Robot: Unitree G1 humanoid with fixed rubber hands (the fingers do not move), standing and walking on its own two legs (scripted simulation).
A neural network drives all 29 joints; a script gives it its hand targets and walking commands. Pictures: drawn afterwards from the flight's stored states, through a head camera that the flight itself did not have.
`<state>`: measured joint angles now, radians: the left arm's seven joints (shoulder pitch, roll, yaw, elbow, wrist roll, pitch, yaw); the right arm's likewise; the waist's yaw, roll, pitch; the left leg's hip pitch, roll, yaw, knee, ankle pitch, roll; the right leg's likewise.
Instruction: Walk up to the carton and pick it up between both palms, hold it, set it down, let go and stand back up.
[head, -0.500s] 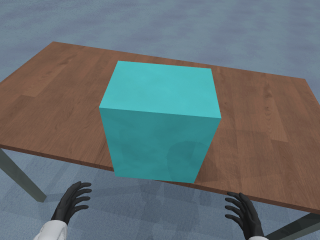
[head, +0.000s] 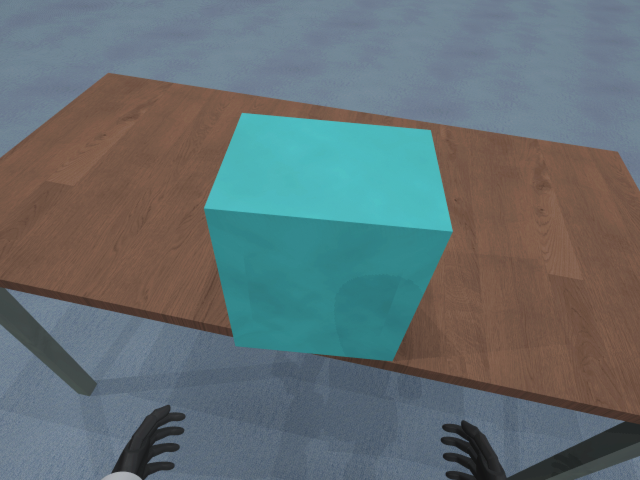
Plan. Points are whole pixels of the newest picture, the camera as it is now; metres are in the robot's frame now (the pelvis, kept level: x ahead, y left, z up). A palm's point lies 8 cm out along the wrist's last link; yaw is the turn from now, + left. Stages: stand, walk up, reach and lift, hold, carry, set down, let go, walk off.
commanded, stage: let go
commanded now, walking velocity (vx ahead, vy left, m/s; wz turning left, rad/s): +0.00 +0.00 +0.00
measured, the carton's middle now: (323, 248) +0.40 +0.01 +0.07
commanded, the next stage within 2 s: stand in 0.48 s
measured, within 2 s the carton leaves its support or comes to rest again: neither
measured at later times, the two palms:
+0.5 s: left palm (141, 465) +0.16 +0.22 -0.08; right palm out of the picture +0.15 -0.23 -0.08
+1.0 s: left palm out of the picture +0.00 +0.23 -0.13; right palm out of the picture +0.04 -0.25 -0.14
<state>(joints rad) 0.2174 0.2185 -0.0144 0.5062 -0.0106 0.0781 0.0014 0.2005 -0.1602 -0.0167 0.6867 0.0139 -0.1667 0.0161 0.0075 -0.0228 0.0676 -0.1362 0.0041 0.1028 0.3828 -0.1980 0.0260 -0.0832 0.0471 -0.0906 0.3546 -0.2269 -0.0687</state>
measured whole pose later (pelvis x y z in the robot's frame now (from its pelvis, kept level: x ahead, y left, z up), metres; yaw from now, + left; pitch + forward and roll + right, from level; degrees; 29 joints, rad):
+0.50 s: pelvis +0.00 -0.01 +0.00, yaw +0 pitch -3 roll +1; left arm 0.17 0.22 -0.01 0.52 0.00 0.12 0.03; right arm 0.19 -0.18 -0.01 0.72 0.01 -0.17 0.04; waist 0.01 -0.05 0.06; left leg -0.15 0.01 0.10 0.39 -0.20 0.02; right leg -0.11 0.05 -0.09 0.39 -0.24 -0.08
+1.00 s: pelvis +0.00 -0.01 -0.01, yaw +4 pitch +1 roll +0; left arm 0.36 0.20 0.02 0.91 0.04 -0.02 0.02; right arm 0.34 -0.20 -0.01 0.91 -0.05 -0.01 -0.01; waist 0.01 0.01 -0.01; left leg -0.27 0.00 0.03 0.49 -0.23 0.02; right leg -0.19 0.04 -0.17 0.44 -0.28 -0.09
